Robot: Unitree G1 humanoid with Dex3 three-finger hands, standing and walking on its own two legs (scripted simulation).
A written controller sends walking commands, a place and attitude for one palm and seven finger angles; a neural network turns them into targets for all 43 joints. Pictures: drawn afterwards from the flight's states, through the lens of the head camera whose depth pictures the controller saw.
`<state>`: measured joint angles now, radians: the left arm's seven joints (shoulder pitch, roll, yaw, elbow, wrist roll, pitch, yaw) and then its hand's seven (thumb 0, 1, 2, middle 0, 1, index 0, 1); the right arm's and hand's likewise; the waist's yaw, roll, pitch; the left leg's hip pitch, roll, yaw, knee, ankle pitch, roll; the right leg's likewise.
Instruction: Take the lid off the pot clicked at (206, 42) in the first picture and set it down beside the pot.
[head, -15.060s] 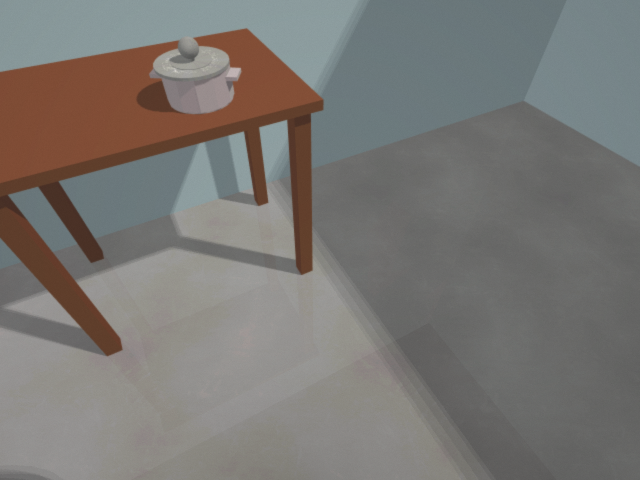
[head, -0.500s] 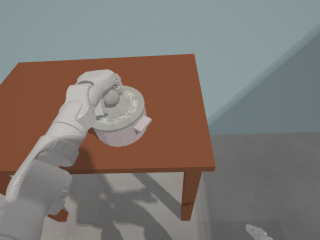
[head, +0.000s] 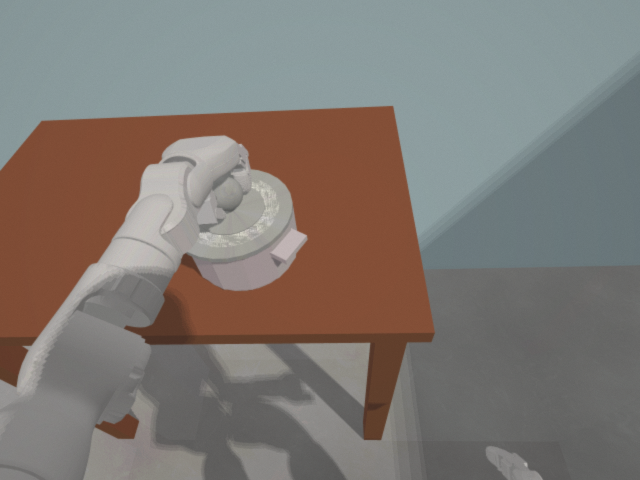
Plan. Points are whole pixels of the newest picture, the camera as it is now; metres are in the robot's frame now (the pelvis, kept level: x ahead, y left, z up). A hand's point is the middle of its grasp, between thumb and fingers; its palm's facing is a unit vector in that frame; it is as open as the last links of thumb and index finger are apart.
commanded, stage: close the fingers and squeeze the knob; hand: left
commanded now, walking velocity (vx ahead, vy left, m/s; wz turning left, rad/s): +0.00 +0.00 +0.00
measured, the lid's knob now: (225, 193) +0.47 +0.13 +0.10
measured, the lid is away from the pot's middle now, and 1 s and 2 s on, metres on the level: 0.01 0.01 0.00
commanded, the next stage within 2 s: lift the lid straight up in 0.90 s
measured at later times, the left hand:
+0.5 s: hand (218, 199) +0.44 +0.13 +0.12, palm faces -0.34 -0.04 -0.94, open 7.6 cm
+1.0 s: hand (217, 201) +0.44 +0.13 +0.12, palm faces -0.33 -0.03 -0.94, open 7.6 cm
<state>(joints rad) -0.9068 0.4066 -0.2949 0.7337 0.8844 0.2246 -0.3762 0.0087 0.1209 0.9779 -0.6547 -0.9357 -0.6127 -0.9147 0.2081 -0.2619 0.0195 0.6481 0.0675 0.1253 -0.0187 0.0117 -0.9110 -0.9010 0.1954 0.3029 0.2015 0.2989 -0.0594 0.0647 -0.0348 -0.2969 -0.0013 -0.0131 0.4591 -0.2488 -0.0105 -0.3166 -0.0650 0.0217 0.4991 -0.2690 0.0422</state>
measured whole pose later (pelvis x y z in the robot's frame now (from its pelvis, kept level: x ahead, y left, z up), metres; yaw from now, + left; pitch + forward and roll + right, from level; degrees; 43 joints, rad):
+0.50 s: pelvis +0.00 +0.00 +0.00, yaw +0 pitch +5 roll +1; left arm -0.89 0.40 -0.29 0.72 0.88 0.23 -0.36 0.03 0.26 0.70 -0.73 -0.99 -0.66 -0.94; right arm 0.19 -0.27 0.02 0.65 0.07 0.12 -0.02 0.01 -0.91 -0.90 0.19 0.30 0.20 0.30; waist -0.06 0.07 -0.03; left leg -0.28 0.00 -0.01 0.45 -0.25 -0.01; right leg -0.31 -0.06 0.02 0.50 -0.27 0.04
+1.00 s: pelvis +0.00 +0.00 +0.00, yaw +0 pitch +4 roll +1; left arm -0.87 0.40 -0.30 0.69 0.88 0.24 -0.35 0.02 0.26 0.73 -0.75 -0.99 -0.65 -0.95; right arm 0.21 -0.27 0.02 0.66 0.07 0.13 -0.01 0.01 -0.91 -0.90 0.19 0.30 0.20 0.30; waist -0.06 0.07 -0.03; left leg -0.28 0.00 -0.01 0.45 -0.25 -0.01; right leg -0.30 -0.06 0.02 0.49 -0.27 0.04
